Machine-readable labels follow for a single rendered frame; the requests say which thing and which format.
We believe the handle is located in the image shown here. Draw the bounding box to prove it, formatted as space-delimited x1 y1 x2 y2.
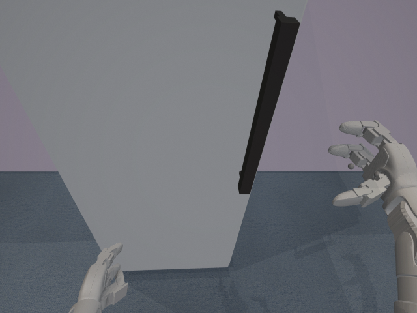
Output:
238 10 300 194

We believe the robot left forearm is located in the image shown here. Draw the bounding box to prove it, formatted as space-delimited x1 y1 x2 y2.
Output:
69 299 102 313

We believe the right robot hand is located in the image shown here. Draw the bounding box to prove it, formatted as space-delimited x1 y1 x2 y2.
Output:
328 120 417 208

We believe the left robot hand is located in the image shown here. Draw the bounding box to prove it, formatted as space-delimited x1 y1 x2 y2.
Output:
78 243 128 310

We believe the fridge door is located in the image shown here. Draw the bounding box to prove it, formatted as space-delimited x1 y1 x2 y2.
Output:
0 0 306 271

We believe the robot right forearm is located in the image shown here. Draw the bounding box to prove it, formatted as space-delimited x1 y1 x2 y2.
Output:
382 187 417 313

